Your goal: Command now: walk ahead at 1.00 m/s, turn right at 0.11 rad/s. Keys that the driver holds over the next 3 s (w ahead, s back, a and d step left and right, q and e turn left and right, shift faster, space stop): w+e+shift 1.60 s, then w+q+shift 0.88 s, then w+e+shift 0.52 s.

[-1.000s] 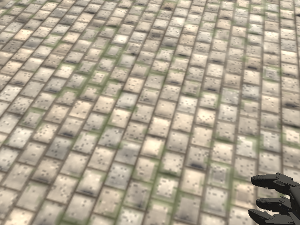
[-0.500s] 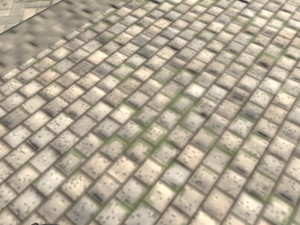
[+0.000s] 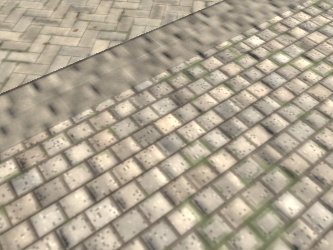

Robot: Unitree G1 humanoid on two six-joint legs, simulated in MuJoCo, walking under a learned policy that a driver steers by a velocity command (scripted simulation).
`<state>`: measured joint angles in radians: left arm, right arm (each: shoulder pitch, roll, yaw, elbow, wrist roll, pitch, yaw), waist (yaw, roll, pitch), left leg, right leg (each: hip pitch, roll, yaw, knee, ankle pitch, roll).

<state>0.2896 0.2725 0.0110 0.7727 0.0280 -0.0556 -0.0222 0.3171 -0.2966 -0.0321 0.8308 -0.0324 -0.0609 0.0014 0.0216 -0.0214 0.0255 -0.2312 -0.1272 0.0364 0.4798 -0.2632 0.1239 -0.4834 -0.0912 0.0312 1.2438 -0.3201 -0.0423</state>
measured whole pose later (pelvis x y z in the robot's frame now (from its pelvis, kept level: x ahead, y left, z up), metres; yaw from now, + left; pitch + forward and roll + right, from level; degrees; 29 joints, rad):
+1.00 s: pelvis +0.92 -0.20 -0.01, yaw -48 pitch +2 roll +2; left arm -0.02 0.35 0.04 0.57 0.03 0.02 -0.09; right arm 0.52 -0.33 -0.05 0.89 -0.03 -0.10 -0.01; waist -0.08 -0.06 0.01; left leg 0.12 0.00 0.24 0.24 -0.33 -0.03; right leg -0.80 -0.05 -0.07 1.00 -0.06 -0.10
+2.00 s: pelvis +1.28 -0.99 -0.01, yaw -80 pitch +2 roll +1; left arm 0.06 0.26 -0.01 0.63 0.07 -0.07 -0.01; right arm 0.49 -0.28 -0.04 0.87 0.00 -0.06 0.02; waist -0.09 0.00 0.02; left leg -0.21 0.02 -0.06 1.11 -0.38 0.08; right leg -0.47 -0.01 -0.04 0.67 -0.25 -0.04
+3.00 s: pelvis +1.65 -1.87 +0.00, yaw -66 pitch +0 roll -1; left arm 0.46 0.32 0.07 0.88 0.01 -0.04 -0.02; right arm 0.14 -0.26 0.02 0.67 -0.07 -0.08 0.01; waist 0.05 0.01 0.03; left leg -0.55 0.05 -0.08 1.20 -0.31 -0.01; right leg -0.21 0.20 0.04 0.43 -0.21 -0.16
